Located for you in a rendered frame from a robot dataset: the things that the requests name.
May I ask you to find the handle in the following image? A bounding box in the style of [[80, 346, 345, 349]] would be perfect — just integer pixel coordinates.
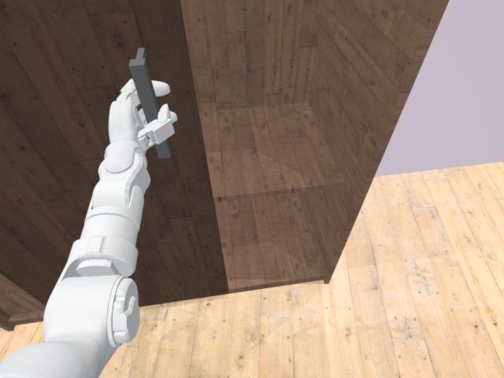
[[128, 47, 171, 158]]

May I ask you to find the wardrobe door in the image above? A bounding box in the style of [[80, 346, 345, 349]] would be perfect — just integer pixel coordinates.
[[0, 0, 229, 307], [0, 274, 46, 315]]

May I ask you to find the robot left forearm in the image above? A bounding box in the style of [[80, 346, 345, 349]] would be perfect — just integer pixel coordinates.
[[43, 140, 150, 338]]

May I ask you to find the robot left upper arm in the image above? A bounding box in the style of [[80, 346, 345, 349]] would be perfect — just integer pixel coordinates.
[[0, 275, 140, 378]]

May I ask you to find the left robot hand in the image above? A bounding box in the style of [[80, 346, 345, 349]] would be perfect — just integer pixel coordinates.
[[109, 79, 177, 154]]

